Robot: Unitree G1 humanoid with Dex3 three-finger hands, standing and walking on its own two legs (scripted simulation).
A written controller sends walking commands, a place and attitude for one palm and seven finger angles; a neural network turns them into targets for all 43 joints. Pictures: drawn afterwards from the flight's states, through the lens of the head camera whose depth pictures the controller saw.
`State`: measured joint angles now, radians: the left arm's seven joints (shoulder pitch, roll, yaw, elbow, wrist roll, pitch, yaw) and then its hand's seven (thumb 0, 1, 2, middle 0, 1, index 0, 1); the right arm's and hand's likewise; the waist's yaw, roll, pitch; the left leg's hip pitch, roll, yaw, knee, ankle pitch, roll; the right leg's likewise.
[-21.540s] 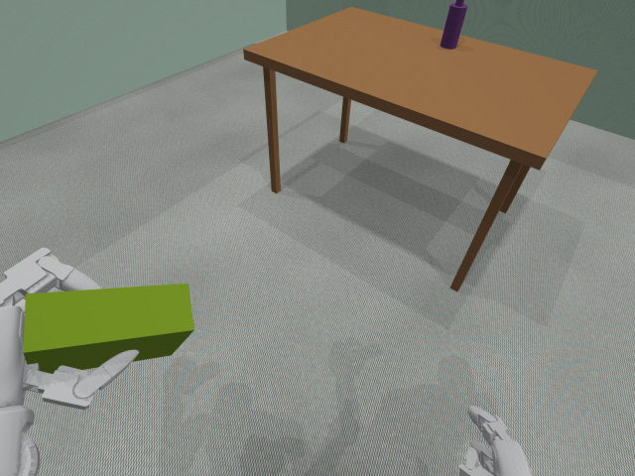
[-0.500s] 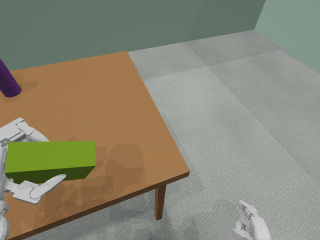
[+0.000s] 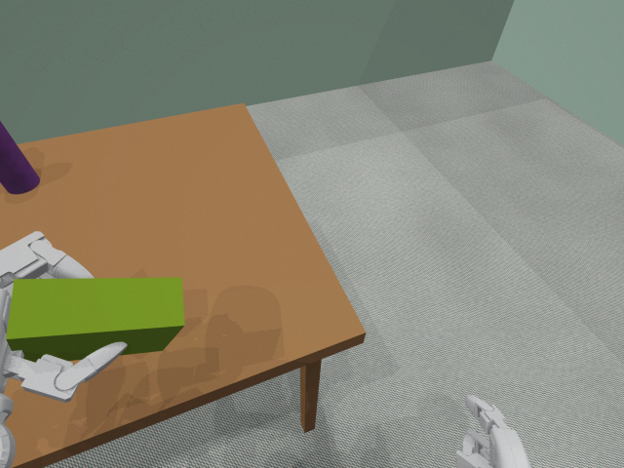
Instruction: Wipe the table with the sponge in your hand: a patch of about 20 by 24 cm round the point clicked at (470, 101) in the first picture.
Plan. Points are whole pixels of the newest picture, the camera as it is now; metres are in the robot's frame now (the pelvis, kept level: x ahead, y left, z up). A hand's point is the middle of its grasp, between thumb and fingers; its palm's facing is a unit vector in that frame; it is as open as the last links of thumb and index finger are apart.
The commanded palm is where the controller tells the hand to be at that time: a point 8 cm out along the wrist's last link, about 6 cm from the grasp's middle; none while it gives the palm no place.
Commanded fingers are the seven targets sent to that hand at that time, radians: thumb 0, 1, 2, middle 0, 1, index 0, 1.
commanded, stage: shuffle to correct the standing spot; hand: left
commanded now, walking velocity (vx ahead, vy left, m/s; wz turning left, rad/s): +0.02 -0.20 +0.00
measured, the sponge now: (126, 319) +0.23 +0.20 +0.14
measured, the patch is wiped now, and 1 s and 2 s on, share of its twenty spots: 0.00 0.00 0.00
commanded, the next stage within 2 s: come to a stop and stand still in 0.26 s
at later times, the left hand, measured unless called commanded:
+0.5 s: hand (21, 284) +0.24 +0.28 +0.19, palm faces +0.40 -0.79 -0.46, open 9.2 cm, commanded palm +0.16 +0.28 +0.18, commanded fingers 0.00 0.10 1.30 -1.20 -1.60 -1.20 -1.60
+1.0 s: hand out of the picture +0.22 +0.31 +0.17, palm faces +0.39 -0.86 -0.33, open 9.2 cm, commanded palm +0.16 +0.34 +0.18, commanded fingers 0.00 0.10 1.30 -1.20 -1.60 -1.20 -1.60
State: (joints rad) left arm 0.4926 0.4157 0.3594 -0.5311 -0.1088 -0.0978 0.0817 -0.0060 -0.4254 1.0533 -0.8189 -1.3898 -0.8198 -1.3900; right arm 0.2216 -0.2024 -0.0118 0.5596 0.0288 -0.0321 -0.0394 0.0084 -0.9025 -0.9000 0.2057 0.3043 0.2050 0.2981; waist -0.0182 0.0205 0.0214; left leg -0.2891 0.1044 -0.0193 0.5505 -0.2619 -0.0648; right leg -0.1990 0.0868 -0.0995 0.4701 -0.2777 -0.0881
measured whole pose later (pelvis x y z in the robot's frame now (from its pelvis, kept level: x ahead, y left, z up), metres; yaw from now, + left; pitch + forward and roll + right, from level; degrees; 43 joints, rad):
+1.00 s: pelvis +0.00 +0.06 +0.01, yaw -1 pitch +0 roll -1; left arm 0.39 0.35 0.35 -0.45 -0.04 -0.21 0.10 -0.01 -0.42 1.05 -0.81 -1.40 -0.82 -1.40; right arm 0.19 -0.18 0.03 0.59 0.00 -0.15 -0.03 0.01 -0.90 -0.90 0.21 0.30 0.21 0.30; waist 0.04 -0.04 0.04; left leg -0.24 -0.02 0.05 0.45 -0.21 0.05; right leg -0.17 0.00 -0.05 0.40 -0.23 0.00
